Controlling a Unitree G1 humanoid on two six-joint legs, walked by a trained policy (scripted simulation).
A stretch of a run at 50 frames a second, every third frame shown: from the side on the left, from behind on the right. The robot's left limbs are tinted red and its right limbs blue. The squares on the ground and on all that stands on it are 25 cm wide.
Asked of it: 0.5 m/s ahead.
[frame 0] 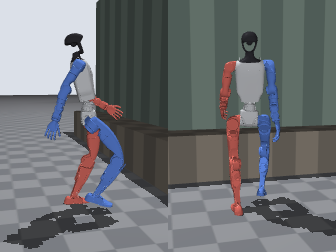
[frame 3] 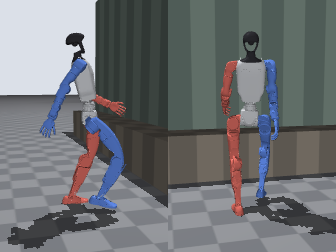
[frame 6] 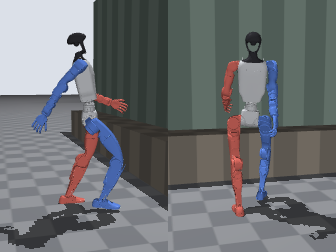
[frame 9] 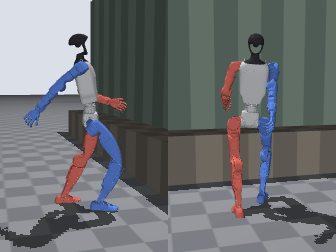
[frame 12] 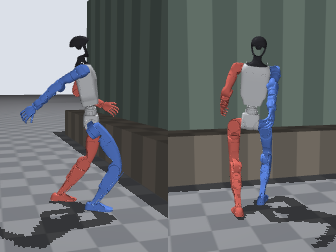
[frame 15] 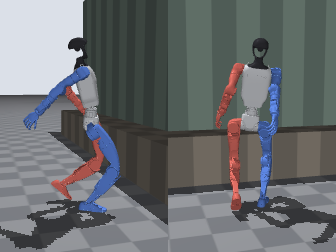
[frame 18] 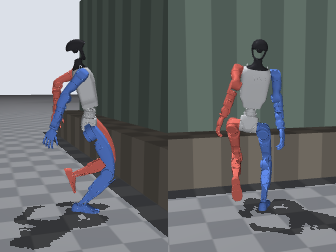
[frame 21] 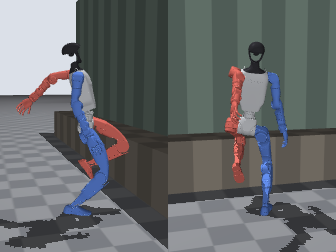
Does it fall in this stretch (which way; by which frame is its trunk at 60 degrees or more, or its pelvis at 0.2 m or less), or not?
no
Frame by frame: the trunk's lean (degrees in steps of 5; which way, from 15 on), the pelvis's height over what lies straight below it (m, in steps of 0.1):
0: 15 backward, 0.8
3: 15 backward, 0.8
6: 10, 0.8
9: 10, 0.7
12: 15 backward and to its right, 0.7
15: 15 backward and to its right, 0.7
18: 15 backward and to its right, 0.7
21: 20 backward, 0.7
